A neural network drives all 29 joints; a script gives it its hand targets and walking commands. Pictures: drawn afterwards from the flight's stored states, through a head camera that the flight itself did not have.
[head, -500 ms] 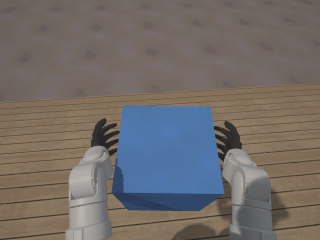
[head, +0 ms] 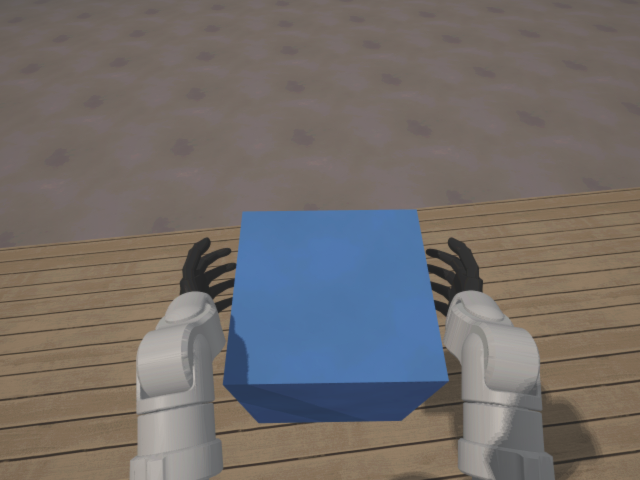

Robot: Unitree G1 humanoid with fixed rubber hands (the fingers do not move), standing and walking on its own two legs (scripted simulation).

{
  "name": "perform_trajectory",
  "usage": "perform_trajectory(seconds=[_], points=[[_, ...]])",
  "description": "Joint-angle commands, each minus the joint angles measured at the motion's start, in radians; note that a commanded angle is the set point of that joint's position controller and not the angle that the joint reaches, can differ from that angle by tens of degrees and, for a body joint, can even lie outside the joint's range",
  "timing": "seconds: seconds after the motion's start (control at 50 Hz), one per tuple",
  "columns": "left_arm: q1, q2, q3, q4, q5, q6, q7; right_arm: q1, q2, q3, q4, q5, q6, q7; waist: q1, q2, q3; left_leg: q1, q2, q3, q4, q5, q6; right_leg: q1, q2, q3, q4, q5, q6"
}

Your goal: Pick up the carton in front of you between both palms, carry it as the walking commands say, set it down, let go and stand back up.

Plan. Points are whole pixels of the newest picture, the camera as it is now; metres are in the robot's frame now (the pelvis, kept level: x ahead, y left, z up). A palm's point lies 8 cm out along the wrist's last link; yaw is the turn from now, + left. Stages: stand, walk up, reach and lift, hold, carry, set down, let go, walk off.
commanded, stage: carry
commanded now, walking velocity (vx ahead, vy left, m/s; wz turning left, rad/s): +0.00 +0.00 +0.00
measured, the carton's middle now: (329, 326) +0.33 +0.00 +0.02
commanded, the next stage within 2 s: none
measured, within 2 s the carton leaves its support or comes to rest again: neither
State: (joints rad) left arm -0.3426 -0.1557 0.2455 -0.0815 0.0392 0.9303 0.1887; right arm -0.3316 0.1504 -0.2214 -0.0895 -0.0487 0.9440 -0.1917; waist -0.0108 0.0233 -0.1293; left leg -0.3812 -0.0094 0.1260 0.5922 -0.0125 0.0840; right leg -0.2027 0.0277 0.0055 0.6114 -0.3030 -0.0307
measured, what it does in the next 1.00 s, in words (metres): goes down: right foot 0.03 m lower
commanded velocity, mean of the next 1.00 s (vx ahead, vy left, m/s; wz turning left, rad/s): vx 0.41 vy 0.00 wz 0.00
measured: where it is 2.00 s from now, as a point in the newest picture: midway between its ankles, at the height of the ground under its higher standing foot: (319, 343)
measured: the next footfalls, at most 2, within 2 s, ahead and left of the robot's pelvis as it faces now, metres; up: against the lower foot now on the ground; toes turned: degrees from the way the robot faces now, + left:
right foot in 0.74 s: +0.24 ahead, -0.13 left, -0.03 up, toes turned -3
left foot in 1.24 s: +0.54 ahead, +0.04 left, -0.09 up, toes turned +4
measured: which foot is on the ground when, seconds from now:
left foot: down 0.00-0.76, up 0.78-1.00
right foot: down 0.00-0.44, up 0.46-0.72, down 0.74-1.00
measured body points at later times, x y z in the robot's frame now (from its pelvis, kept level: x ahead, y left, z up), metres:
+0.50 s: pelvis +0.05 -0.01 -0.03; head +0.01 -0.01 +0.42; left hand +0.37 +0.15 +0.07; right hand +0.36 -0.17 +0.07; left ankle -0.01 +0.08 -0.74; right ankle -0.07 -0.11 -0.71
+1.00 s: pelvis +0.25 -0.06 -0.05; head +0.26 -0.07 +0.40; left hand +0.56 +0.11 +0.02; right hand +0.58 -0.20 +0.01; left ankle +0.27 +0.08 -0.73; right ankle +0.21 -0.13 -0.78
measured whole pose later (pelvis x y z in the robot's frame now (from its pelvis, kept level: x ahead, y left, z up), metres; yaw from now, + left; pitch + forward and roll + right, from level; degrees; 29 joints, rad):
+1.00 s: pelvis +0.25 -0.06 -0.05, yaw +1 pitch +5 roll +1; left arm -0.31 -0.17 0.23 -0.07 0.02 0.90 0.17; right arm -0.32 0.15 -0.25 -0.06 -0.05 0.91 -0.19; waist 0.04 0.01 -0.08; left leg -0.64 0.04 0.01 1.01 -0.31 0.02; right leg -0.34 0.01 -0.11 0.63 -0.22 -0.11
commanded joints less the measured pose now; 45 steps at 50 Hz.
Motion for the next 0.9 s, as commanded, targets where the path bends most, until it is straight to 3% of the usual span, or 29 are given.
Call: perform_trajectory(seconds=[0.0, 0.02, 0.04, 0.06, 0.08, 0.1, 0.12, 0.14, 0.16, 0.18, 0.2, 0.24, 0.26, 0.3, 0.4, 0.42, 0.44, 0.46, 0.48, 0.52, 0.56, 0.64, 0.7, 0.72, 0.74, 0.76, 0.8, 0.84, 0.88], points=[[-0.466, -0.657, -0.567, -0.014, -0.127, -0.002, -0.001, -0.528, 0.683, 0.598, -0.077, 0.144, -0.014, -0.002, 0.009, -0.165, -0.290, 0.023, 0.036, -0.029, -0.012, 0.146, -0.025, 0.235, -0.176, 0.094, 0.022, 1.135, -0.029], [-0.510, -0.689, -0.594, -0.048, -0.138, -0.002, 0.000, -0.538, 0.680, 0.591, -0.082, 0.145, -0.011, -0.001, 0.029, -0.180, -0.234, -0.027, -0.014, 0.013, -0.097, -0.083, -0.055, 0.259, -0.192, 0.108, 0.026, 1.258, -0.047], [-0.503, -0.676, -0.579, -0.058, -0.135, 0.001, -0.001, -0.549, 0.694, 0.596, -0.083, 0.151, -0.007, 0.001, 0.037, -0.185, -0.227, 0.007, -0.017, 0.004, -0.163, -0.092, -0.064, 0.250, -0.192, 0.104, 0.027, 1.233, -0.056], [-0.468, -0.676, -0.576, -0.028, -0.127, 0.005, 0.001, -0.547, 0.691, 0.589, -0.071, 0.153, -0.005, 0.005, 0.033, -0.132, -0.247, 0.123, 0.002, 0.000, -0.236, 0.041, -0.071, 0.183, -0.174, 0.086, 0.058, 1.079, -0.055], [-0.488, -0.677, -0.589, -0.057, -0.134, 0.002, 0.000, -0.544, 0.688, 0.588, -0.078, 0.155, -0.007, 0.009, 0.027, -0.063, -0.272, 0.289, 0.059, -0.031, -0.208, 0.352, -0.055, 0.058, -0.140, 0.072, 0.111, 0.828, -0.028], [-0.490, -0.671, -0.599, -0.044, -0.131, 0.009, 0.001, -0.515, 0.674, 0.571, -0.046, 0.142, -0.006, 0.008, 0.013, 0.039, -0.343, 0.487, 0.198, -0.148, -0.069, 0.810, 0.018, -0.116, -0.109, 0.061, 0.154, 0.473, 0.009], [-0.471, -0.673, -0.594, -0.020, -0.127, 0.014, 0.000, -0.528, 0.679, 0.587, -0.049, 0.143, -0.005, 0.007, -0.014, 0.068, -0.360, 0.577, 0.284, -0.225, -0.018, 1.076, 0.097, -0.245, -0.062, 0.041, 0.165, 0.113, 0.028], [-0.522, -0.696, -0.612, -0.081, -0.145, 0.007, 0.000, -0.508, 0.696, 0.583, -0.044, 0.149, -0.006, 0.007, -0.033, 0.120, -0.366, 0.599, 0.313, -0.253, -0.029, 1.148, 0.121, -0.295, -0.029, 0.026, 0.126, -0.140, 0.031], [-0.508, -0.681, -0.600, -0.049, -0.150, 0.011, -0.001, -0.500, 0.689, 0.577, -0.035, 0.140, -0.004, 0.003, -0.020, 0.100, -0.357, 0.532, 0.299, -0.239, -0.035, 1.060, 0.106, -0.223, -0.040, 0.022, -0.003, -0.171, 0.020], [-0.544, -0.719, -0.628, -0.088, -0.172, 0.003, -0.004, -0.508, 0.696, 0.572, -0.050, 0.134, -0.006, 0.001, 0.009, 0.099, -0.361, 0.459, 0.267, -0.189, -0.032, 0.900, 0.076, -0.124, -0.049, 0.029, -0.151, -0.018, 0.011], [-0.562, -0.714, -0.619, -0.075, -0.177, 0.003, -0.006, -0.496, 0.708, 0.565, -0.034, 0.124, -0.006, -0.001, 0.011, 0.104, -0.352, 0.335, 0.221, -0.177, -0.074, 0.590, 0.039, -0.006, -0.058, 0.034, -0.169, 0.110, 0.003], [-0.546, -0.695, -0.595, -0.018, -0.151, 0.002, -0.002, -0.562, 0.700, 0.580, -0.060, 0.133, -0.006, 0.003, 0.019, -0.098, -0.293, 0.137, 0.104, -0.084, -0.015, 0.042, -0.011, 0.083, -0.191, 0.144, -0.043, 0.583, -0.070], [-0.550, -0.695, -0.592, -0.025, -0.146, 0.001, -0.002, -0.573, 0.701, 0.588, -0.066, 0.143, -0.005, 0.005, 0.018, -0.159, -0.253, 0.054, 0.057, -0.042, 0.011, -0.166, -0.032, 0.100, -0.238, 0.186, -0.061, 0.605, -0.115], [-0.529, -0.684, -0.573, -0.016, -0.132, 0.006, -0.002, -0.593, 0.696, 0.592, -0.062, 0.151, -0.003, 0.004, 0.034, -0.177, -0.209, -0.003, 0.019, -0.022, 0.006, -0.340, -0.035, 0.108, -0.254, 0.234, -0.077, 0.503, -0.173], [-0.546, -0.667, -0.579, 0.022, -0.124, 0.021, 0.001, -0.552, 0.678, 0.535, 0.025, 0.120, 0.001, -0.005, 0.020, -0.071, -0.178, 0.150, 0.043, -0.097, -0.009, -0.214, 0.022, -0.106, -0.153, 0.145, 0.075, 0.243, -0.118], [-0.560, -0.674, -0.579, 0.040, -0.119, 0.024, 0.003, -0.533, 0.677, 0.517, 0.074, 0.111, 0.009, -0.007, -0.001, 0.002, -0.199, 0.268, 0.120, -0.210, -0.002, -0.076, 0.069, -0.241, -0.090, 0.066, 0.217, 0.208, -0.081], [-0.544, -0.684, -0.582, 0.039, -0.128, 0.024, 0.002, -0.506, 0.657, 0.511, 0.073, 0.105, 0.006, -0.010, -0.033, 0.167, -0.230, 0.415, 0.257, -0.402, -0.041, 0.126, 0.156, -0.426, -0.017, -0.032, 0.389, 0.061, -0.033], [-0.587, -0.692, -0.579, 0.037, -0.132, 0.019, 0.002, -0.525, 0.669, 0.513, 0.071, 0.105, 0.004, -0.010, -0.069, 0.229, -0.191, 0.500, 0.354, -0.575, -0.102, 0.220, 0.228, -0.620, 0.010, -0.053, 0.522, -0.321, -0.008], [-0.589, -0.694, -0.573, 0.048, -0.143, 0.014, 0.002, -0.525, 0.670, 0.515, 0.061, 0.111, 0.003, -0.009, -0.086, 0.139, -0.173, 0.527, 0.373, -0.629, -0.099, 0.234, 0.251, -0.701, -0.020, -0.012, 0.562, -0.391, -0.014], [-0.587, -0.713, -0.540, 0.063, -0.142, 0.002, 0.002, -0.624, 0.712, 0.574, -0.001, 0.147, -0.011, -0.006, -0.080, 0.027, -0.179, 0.447, 0.362, -0.592, -0.133, 0.062, 0.226, -0.682, -0.071, 0.012, 0.506, -0.275, -0.011], [-0.587, -0.724, -0.531, 0.034, -0.137, -0.012, 0.000, -0.669, 0.741, 0.625, -0.047, 0.191, -0.028, 0.000, -0.055, 0.066, -0.188, 0.317, 0.314, -0.465, -0.165, -0.044, 0.162, -0.537, -0.084, 0.003, 0.356, -0.119, -0.005], [-0.528, -0.688, -0.525, 0.031, -0.125, -0.022, 0.004, -0.637, 0.728, 0.647, -0.069, 0.201, -0.036, -0.002, -0.035, 0.109, -0.191, 0.181, 0.226, -0.239, -0.143, 0.010, 0.067, -0.270, -0.032, -0.083, 0.088, 0.101, 0.003], [-0.511, -0.660, -0.539, 0.009, -0.126, -0.021, 0.000, -0.544, 0.701, 0.618, -0.017, 0.169, -0.026, -0.011, -0.002, 0.063, -0.225, 0.121, 0.171, -0.119, 0.059, 0.061, 0.010, -0.007, 0.009, -0.142, -0.111, 0.291, -0.016], [-0.440, -0.645, -0.525, 0.052, -0.113, -0.014, -0.001, -0.508, 0.688, 0.613, -0.011, 0.159, -0.020, -0.015, 0.022, -0.017, -0.275, 0.087, 0.107, -0.056, 0.243, 0.009, -0.017, 0.129, -0.017, -0.096, -0.152, 0.298, -0.030], [-0.435, -0.631, -0.527, 0.053, -0.105, -0.013, 0.001, -0.505, 0.667, 0.598, -0.014, 0.147, -0.015, -0.021, 0.038, -0.135, -0.304, -0.078, 0.051, -0.028, 0.449, -0.254, -0.059, 0.244, -0.222, 0.207, -0.166, 0.301, -0.073], [-0.440, -0.594, -0.515, 0.045, -0.104, -0.011, 0.008, -0.487, 0.664, 0.597, -0.005, 0.138, -0.007, -0.025, 0.028, -0.291, -0.319, -0.299, -0.042, -0.080, 0.625, -0.563, -0.072, 0.361, -0.407, 0.540, -0.181, 0.385, -0.153], [-0.466, -0.626, -0.530, 0.041, -0.115, -0.007, 0.009, -0.519, 0.719, 0.575, 0.028, 0.142, -0.002, -0.019, 0.057, -0.230, -0.298, -0.462, -0.002, -0.142, 0.729, -0.580, -0.044, 0.390, -0.389, 0.534, -0.135, 0.405, -0.223], [-0.572, -0.722, -0.589, -0.045, -0.156, -0.026, -0.011, -0.594, 0.778, 0.577, -0.002, 0.162, -0.017, 0.000, 0.055, -0.118, -0.269, -0.443, 0.056, -0.158, 0.654, -0.479, -0.047, 0.257, -0.340, 0.442, -0.155, 0.309, -0.203], [-0.637, -0.761, -0.632, -0.081, -0.179, -0.044, -0.024, -0.632, 0.807, 0.593, -0.026, 0.161, -0.037, 0.010, 0.034, -0.131, -0.273, -0.361, 0.075, -0.159, 0.566, -0.388, -0.062, 0.160, -0.321, 0.356, -0.178, 0.354, -0.202]])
